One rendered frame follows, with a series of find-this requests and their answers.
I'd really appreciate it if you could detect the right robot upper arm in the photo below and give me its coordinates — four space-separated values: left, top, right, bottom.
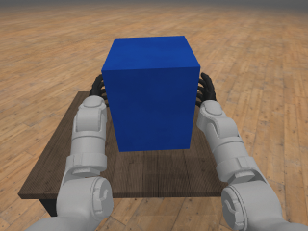
221 180 308 231

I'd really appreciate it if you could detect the table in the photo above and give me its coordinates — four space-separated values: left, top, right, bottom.
18 91 229 218

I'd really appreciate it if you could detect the left robot hand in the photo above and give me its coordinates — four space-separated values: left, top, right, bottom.
89 74 110 108

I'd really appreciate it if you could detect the right robot forearm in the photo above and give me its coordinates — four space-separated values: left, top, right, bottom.
196 100 283 216

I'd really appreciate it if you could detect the left robot upper arm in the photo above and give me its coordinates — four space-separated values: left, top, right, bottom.
24 176 114 231

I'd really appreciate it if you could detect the left robot forearm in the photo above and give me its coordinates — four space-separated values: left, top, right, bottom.
56 95 108 214

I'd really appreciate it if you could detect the right robot hand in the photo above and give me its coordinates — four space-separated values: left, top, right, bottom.
195 72 217 108

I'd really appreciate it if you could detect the carton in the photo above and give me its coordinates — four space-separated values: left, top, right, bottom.
101 36 201 152

